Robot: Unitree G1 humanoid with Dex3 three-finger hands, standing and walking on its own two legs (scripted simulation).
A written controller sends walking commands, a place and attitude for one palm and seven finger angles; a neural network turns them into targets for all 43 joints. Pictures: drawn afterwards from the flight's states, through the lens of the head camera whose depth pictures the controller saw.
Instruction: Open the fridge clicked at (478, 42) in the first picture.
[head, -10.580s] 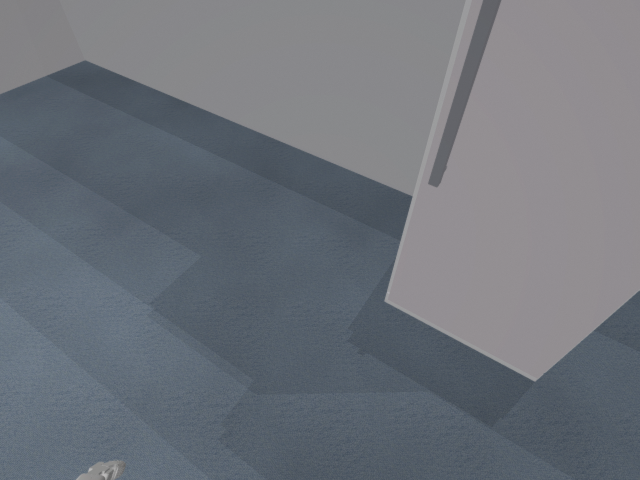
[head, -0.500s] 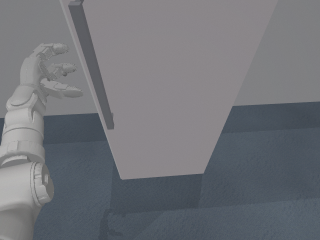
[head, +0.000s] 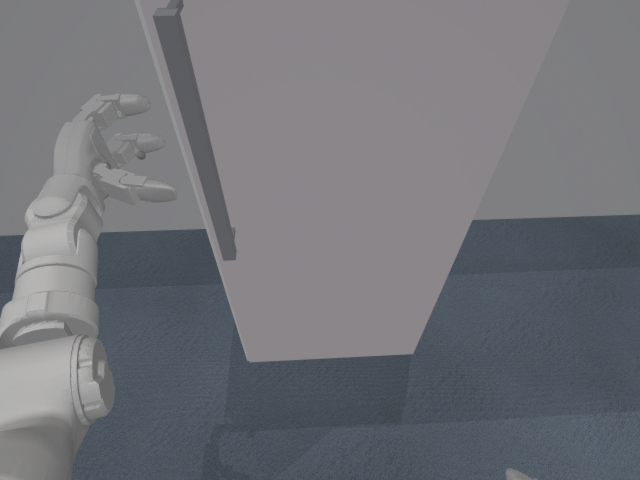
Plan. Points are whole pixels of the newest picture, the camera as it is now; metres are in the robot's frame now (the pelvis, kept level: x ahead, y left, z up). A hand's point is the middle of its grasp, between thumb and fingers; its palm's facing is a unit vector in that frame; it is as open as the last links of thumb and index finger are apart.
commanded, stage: move the hooked fingers beside the handle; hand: left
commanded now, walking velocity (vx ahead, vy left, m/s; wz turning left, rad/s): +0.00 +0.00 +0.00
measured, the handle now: (209, 157) +0.53 +0.18 +0.13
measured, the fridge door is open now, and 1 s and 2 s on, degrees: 0 0 0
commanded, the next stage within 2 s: feel for the door with the fingertips in 0.28 s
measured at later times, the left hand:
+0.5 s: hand (151, 151) +0.46 +0.22 +0.18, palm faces +0.07 -1.00 +0.01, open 14.0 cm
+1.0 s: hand (169, 144) +0.47 +0.20 +0.19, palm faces +0.09 -1.00 +0.02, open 14.0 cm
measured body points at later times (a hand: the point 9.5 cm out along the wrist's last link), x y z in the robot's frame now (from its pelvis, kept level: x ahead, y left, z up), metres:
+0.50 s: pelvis +0.00 +0.00 +0.00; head +0.03 +0.00 +0.45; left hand +0.45 +0.27 +0.19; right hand +0.04 -0.28 -0.12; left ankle +0.05 +0.12 -0.73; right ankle -0.05 -0.12 -0.73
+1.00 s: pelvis +0.00 +0.00 +0.00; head +0.03 -0.01 +0.45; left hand +0.46 +0.25 +0.19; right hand +0.08 -0.27 -0.12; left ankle +0.05 +0.12 -0.73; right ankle -0.05 -0.12 -0.73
